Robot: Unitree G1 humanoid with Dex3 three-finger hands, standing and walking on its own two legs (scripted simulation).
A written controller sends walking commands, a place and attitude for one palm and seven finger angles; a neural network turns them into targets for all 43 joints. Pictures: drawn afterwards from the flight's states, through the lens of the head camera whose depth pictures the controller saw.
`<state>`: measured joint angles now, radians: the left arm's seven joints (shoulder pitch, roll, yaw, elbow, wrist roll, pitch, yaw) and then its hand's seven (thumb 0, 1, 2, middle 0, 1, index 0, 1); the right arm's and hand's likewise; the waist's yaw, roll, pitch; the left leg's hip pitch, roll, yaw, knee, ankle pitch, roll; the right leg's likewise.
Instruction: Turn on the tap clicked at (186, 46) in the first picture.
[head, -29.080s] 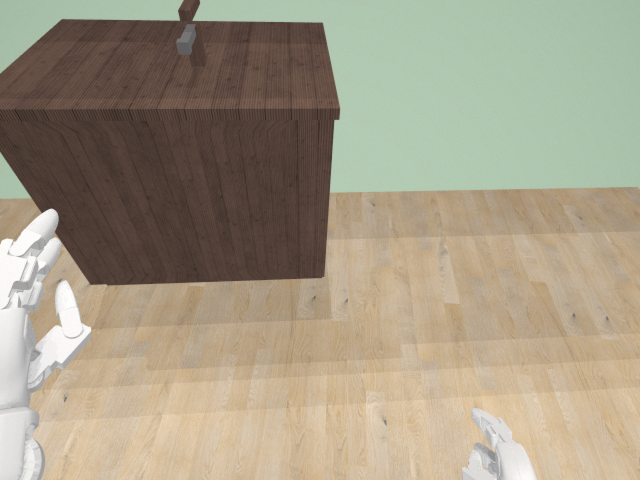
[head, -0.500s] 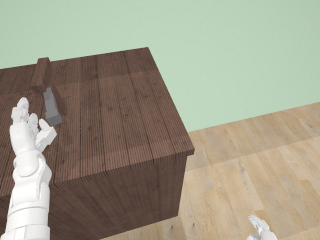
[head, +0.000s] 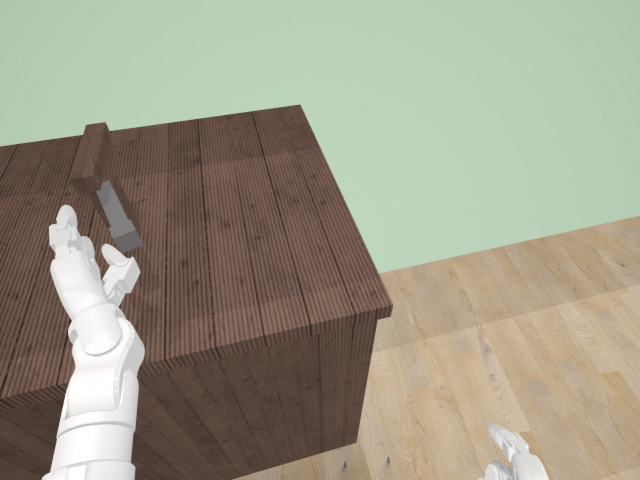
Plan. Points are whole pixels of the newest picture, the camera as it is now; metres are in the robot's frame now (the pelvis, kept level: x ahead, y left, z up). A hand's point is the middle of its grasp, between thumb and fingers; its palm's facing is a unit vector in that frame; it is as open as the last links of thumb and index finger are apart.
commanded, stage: push the lever round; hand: left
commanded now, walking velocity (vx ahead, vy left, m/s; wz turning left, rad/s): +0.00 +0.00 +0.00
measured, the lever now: (126, 236) +0.37 +0.29 +0.12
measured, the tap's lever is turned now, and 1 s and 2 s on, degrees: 19 45 70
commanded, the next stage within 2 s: lift the hand up off the lever in 1.84 s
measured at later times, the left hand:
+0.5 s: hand (161, 250) +0.36 +0.23 +0.11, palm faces +0.72 -0.70 -0.06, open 7.7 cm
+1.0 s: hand (192, 237) +0.38 +0.20 +0.11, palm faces +0.77 -0.63 -0.07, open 7.8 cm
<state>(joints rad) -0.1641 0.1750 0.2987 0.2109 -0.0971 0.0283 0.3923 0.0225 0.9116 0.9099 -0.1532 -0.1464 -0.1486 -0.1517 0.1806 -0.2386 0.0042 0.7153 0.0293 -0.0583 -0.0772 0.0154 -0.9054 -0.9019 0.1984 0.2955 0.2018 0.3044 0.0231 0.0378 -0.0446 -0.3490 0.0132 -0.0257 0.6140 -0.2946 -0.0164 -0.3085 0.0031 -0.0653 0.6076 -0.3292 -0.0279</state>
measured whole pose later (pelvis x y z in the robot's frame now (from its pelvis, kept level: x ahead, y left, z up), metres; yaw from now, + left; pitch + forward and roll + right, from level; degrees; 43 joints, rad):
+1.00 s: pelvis +0.00 -0.01 +0.00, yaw +1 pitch +3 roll +0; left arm -0.44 0.01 0.22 0.44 0.03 0.10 0.78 0.02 0.90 0.92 -0.15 -0.15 -0.15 -0.15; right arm 0.13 -0.20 -0.02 0.77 -0.03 0.02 -0.03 0.01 -0.91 -0.90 0.20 0.30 0.20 0.30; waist 0.01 0.03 -0.06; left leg -0.37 0.02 -0.05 0.61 -0.28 -0.03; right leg -0.32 0.01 -0.08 0.60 -0.32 -0.04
